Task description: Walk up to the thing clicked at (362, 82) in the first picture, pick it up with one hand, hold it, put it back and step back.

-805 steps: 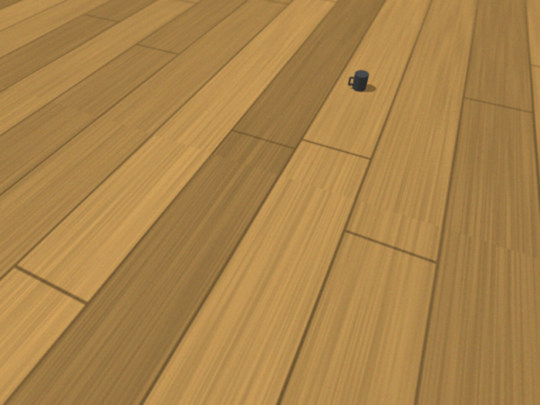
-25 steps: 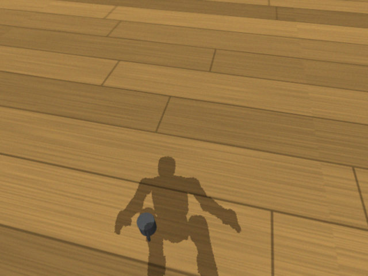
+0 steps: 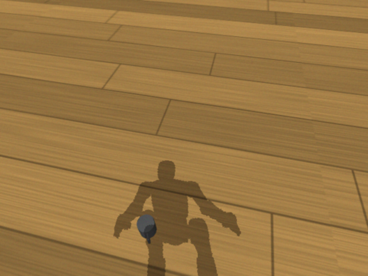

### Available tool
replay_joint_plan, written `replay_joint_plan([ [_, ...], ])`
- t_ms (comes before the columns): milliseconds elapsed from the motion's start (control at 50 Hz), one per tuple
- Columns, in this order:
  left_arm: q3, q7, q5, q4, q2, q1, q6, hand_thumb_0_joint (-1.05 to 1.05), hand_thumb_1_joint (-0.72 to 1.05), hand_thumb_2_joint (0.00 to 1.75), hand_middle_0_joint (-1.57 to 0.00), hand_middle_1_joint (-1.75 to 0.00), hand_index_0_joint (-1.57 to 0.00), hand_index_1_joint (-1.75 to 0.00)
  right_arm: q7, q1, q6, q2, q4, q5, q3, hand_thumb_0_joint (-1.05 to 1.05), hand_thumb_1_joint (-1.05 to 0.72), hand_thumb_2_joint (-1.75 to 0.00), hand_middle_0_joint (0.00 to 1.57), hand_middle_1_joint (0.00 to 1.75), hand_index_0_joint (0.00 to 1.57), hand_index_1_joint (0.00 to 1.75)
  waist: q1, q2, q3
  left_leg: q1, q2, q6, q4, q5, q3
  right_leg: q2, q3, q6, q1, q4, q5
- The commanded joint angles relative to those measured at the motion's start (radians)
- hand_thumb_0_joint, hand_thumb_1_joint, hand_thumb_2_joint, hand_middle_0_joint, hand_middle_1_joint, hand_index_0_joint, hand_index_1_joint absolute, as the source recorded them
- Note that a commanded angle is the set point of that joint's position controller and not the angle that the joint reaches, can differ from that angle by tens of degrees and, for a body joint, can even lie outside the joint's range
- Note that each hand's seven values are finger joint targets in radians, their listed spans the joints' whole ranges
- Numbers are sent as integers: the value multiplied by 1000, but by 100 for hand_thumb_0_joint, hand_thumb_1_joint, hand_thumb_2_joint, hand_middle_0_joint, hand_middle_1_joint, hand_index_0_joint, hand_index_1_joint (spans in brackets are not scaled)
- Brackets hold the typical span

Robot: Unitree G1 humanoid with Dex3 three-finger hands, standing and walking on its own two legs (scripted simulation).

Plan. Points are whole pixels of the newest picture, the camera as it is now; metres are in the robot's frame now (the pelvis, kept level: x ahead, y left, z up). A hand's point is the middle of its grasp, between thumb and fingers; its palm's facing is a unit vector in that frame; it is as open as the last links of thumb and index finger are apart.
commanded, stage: stand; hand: left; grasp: from above
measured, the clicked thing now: (147, 229) +0.44 +0.22 -0.73
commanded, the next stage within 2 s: rise first in 0.26 s
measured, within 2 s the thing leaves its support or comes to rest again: neither
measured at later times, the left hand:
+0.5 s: hand out of the picture +0.11 +0.25 -0.16, palm faces +0.03 -0.94 -0.33, open 7.9 cm
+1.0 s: hand out of the picture +0.14 +0.26 -0.21, palm faces -0.13 -0.90 -0.43, open 13.9 cm
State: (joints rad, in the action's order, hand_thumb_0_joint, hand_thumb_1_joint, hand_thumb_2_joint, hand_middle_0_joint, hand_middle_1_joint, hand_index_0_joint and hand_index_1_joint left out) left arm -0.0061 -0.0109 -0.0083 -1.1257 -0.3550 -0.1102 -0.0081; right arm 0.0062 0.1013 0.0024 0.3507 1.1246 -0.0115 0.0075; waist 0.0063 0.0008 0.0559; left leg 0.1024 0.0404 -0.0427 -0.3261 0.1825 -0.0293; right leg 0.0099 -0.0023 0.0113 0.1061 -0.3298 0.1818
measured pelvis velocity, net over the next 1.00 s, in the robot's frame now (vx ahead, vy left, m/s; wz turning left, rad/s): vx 0.00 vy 0.02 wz -0.01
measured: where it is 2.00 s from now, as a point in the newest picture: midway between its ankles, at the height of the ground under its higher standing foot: outside the picture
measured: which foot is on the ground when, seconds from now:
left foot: down 0.00-1.00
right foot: down 0.00-1.00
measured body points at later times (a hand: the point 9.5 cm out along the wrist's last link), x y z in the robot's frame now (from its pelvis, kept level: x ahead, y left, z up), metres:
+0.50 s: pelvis -0.01 +0.00 -0.01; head +0.03 +0.00 +0.44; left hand +0.11 +0.30 -0.14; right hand +0.08 -0.28 -0.14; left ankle +0.00 +0.15 -0.75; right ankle +0.00 -0.13 -0.75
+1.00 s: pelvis +0.00 +0.02 -0.07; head +0.08 +0.03 +0.37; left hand +0.15 +0.31 -0.18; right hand +0.15 -0.24 -0.17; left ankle +0.00 +0.15 -0.75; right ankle +0.00 -0.13 -0.75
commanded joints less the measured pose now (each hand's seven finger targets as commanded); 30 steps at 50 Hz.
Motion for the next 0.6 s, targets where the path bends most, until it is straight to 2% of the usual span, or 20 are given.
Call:
replay_joint_plan([
  [0, -40, 16, 0, 58, -227, 36, -22, 0, 90, 90, -20, -30, -20, -30, -10, -24, 19, 214, -55, 3, -45, 0, -90, -90, 20, 30, 20, 30, 0, 4, -66, 6, 82, 54, 50, -89, -56, 113, -79, -29, 10, 63, -75],
  [40, -39, 16, 1, 58, -225, 35, -22, 0, 90, 90, -20, -30, -20, -30, -9, -27, 19, 216, -54, 3, -46, 0, -90, -90, 20, 30, 20, 30, -2, 1, -59, 17, 82, 55, 50, -83, -60, 114, -79, -29, 3, 64, -67],
  [120, -38, 16, -1, 61, -223, 29, -21, 0, 90, 90, -20, -30, -20, -30, -11, -32, 22, 219, -58, 3, -48, 0, -90, -90, 20, 30, 20, 30, -8, 18, -85, 0, 88, 53, 46, -145, -64, 113, -72, -33, -12, 42, -125],
  [200, -35, 16, 1, 61, -222, 24, -21, 0, 90, 90, -20, -30, -20, -30, -11, -26, 23, 216, -55, 3, -46, 0, -90, -90, 20, 30, 20, 30, -6, 0, -74, -2, 86, 51, 48, -137, -60, 111, -70, -31, 6, 47, -109],
  [300, -35, 16, 0, 60, -224, 16, -20, 0, 90, 90, -20, -30, -20, -30, -11, -17, 21, 216, -51, 2, -45, 0, -90, -90, 20, 30, 20, 30, -7, 7, -60, 13, 83, 53, 58, -81, -58, 111, -77, -29, 14, 55, -68],
  [320, -35, 17, -1, 59, -225, 20, -20, 0, 90, 90, -20, -30, -20, -30, -10, -23, 20, 216, -53, 4, -46, 0, -90, -90, 20, 30, 20, 30, -7, -14, -58, 15, 85, 53, 54, -104, -66, 109, -71, -30, 10, 52, -73],
  [340, -36, 17, 0, 60, -223, 18, -21, 0, 82, 96, -12, -38, -12, -38, -10, -13, 20, 215, -51, 3, -45, 0, -95, -93, 20, 30, 20, 30, -6, -13, -59, 13, 82, 54, 53, -87, -59, 112, -78, -29, 14, 57, -66],
  [360, -27, 28, 49, 411, -28, 369, -118, 0, 74, 95, -19, -46, -17, -46, -31, -14, 77, 40, -338, 71, -6, 0, -101, -93, 20, 30, 20, 30, 105, 53, -22, 132, -58, 48, -24, 53, 85, 4, 7, -14, 212, 5, 2],
  [380, -53, 33, 44, 348, -94, 444, -107, 0, 66, 94, -20, -54, -17, -54, -41, 41, 80, 70, -278, 72, -8, 0, -97, -92, 20, 30, 20, 30, 79, 18, -49, 125, -59, 50, -37, 72, 79, 1, 19, -11, 164, -1, 38],
  [400, -121, 39, 18, 180, -206, 263, -72, 0, 58, 91, -19, -62, -18, -62, -52, 74, 72, 113, -277, 76, -34, 0, -95, -91, 20, 30, 20, 30, 46, -22, -27, 152, -48, 48, -40, 63, 71, -15, 36, -19, 163, -9, 57],
  [420, -142, 26, -6, 104, -223, 220, -51, 0, 50, 89, -19, -70, -19, -70, -53, 85, 69, 109, -291, 68, -47, 0, -94, -91, 20, 30, 20, 30, 38, -44, -59, 193, -55, 51, -90, 52, 69, -11, 35, -19, 182, -37, 61],
  [440, -146, 12, -25, 115, -235, 300, -47, 0, 42, 90, -16, -78, -17, -78, -54, 86, 74, 107, -322, 64, -55, 0, -92, -90, 20, 30, 20, 30, 35, -74, -90, 214, -50, 56, -127, 35, 62, -13, 37, -17, 197, -77, 39],
  [460, -163, 3, -55, 108, -246, 303, -49, 0, 34, 90, -14, -86, -16, -84, -56, 91, 80, 103, -339, 48, -71, 0, -94, -91, 20, 30, 20, 30, 22, -68, -168, 223, -52, 55, -159, 7, 63, -5, 29, -14, 183, -119, -6],
  [480, -186, -1, -87, 79, -251, 224, -41, 0, 26, 90, -12, -93, -15, -90, -53, 119, 81, 96, -351, 36, -81, 0, -93, -91, 20, 30, 20, 30, 6, -25, -218, 249, -61, 50, -194, -21, 63, 2, 24, -16, 179, -160, -41],
  [500, -211, -8, -106, 70, -237, 140, -29, 0, 18, 90, -10, -99, -14, -95, -46, 135, 82, 89, -373, 29, -91, 0, -95, -91, 20, 30, 20, 30, -25, 8, -255, 280, -68, 45, -224, -44, 65, 1, 22, -22, 182, -192, -50],
  [560, -204, 2, -127, 183, -192, 85, 23, 0, -5, 91, -7, -106, -10, -102, -40, 133, 89, 74, -446, 32, -99, 0, -92, -90, 20, 30, 20, 30, -39, 57, -302, 263, -72, 35, -225, -83, 60, -5, 25, -24, 174, -210, -73],
  [580, -194, 6, -128, 195, -169, 75, 53, 0, -13, 92, -5, -107, -9, -103, -38, 121, 90, 75, -464, 34, -101, 0, -92, -90, 20, 30, 20, 30, -27, 57, -277, 273, -67, 33, -226, -64, 56, -13, 31, -25, 206, -216, -46],
])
